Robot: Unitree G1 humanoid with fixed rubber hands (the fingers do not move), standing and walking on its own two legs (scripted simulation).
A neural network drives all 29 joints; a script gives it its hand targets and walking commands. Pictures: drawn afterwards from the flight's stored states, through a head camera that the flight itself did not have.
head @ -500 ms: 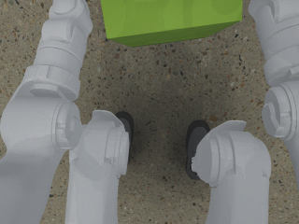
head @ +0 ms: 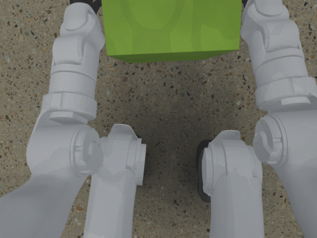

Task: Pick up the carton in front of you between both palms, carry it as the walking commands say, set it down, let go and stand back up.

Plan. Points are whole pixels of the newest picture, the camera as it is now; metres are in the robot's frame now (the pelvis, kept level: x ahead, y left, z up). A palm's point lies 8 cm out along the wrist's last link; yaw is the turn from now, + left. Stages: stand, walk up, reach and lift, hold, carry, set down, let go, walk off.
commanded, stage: reach and lift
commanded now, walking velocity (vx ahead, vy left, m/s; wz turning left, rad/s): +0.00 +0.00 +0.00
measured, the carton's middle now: (166, 8) +0.56 +0.02 -0.21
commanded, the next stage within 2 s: none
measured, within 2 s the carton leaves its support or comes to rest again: neither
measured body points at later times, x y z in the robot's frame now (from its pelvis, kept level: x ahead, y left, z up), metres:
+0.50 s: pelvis -0.02 +0.00 +0.12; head +0.26 -0.02 +0.47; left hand +0.50 +0.15 +0.05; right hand +0.51 -0.15 +0.05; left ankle +0.10 +0.14 -0.34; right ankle +0.09 -0.12 -0.34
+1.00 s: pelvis +0.03 +0.01 +0.25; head +0.21 +0.00 +0.66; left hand +0.46 +0.15 +0.20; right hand +0.46 -0.15 +0.20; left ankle +0.10 +0.14 -0.34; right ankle +0.09 -0.12 -0.34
